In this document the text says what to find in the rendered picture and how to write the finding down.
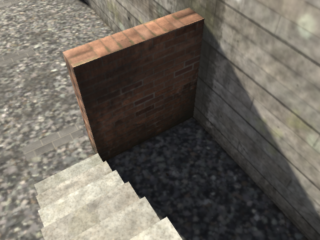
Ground stairs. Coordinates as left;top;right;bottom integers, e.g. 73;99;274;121
34;153;182;240

